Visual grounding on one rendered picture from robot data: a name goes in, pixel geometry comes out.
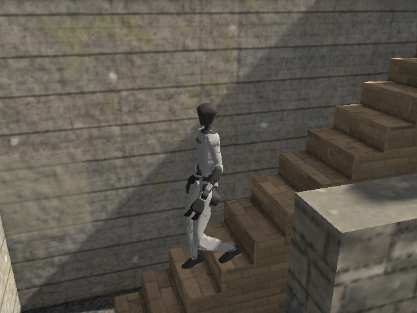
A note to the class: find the stairs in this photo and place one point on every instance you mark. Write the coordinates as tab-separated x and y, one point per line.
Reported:
376	139

